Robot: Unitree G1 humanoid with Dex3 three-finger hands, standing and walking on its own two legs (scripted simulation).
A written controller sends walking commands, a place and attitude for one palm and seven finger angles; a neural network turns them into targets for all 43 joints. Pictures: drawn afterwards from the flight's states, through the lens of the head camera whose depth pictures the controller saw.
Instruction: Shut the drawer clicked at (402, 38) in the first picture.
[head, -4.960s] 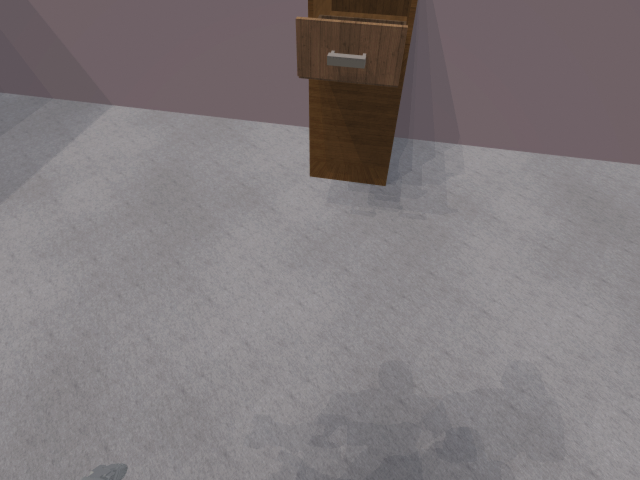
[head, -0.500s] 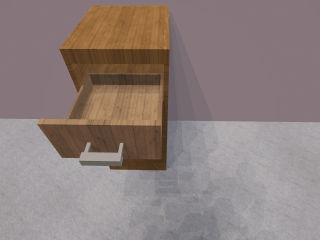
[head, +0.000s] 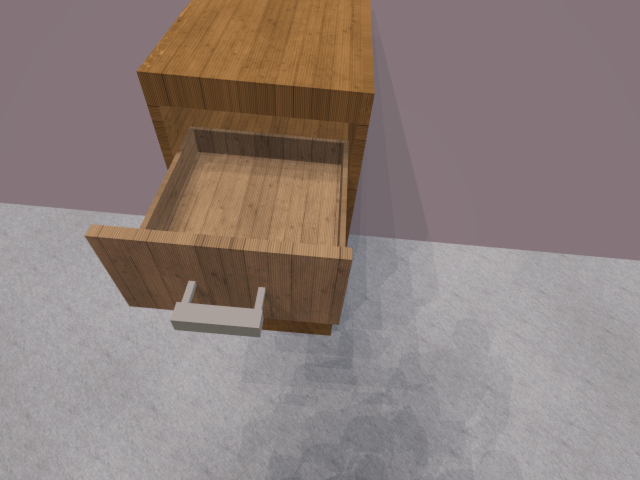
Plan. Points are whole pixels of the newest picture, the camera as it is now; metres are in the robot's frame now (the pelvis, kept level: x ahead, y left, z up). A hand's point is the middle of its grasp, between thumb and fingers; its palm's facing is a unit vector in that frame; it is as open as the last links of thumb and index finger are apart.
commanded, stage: come to a stop and stand still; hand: left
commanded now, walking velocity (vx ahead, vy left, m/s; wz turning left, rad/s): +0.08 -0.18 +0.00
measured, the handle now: (222, 305) +0.34 +0.16 -0.01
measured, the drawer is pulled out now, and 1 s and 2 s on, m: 0.30 0.30 0.30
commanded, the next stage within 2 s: look again from close up in 0.86 s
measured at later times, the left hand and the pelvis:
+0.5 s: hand out of the picture -0.03 +0.13 -0.16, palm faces +0.02 -0.98 -0.18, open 7.4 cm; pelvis -0.02 -0.04 +0.01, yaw +0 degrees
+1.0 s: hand out of the picture -0.03 +0.10 -0.17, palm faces +0.04 -0.99 -0.17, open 7.3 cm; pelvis -0.01 -0.05 +0.01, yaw -1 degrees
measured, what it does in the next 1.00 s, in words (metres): steps on the spot: right foot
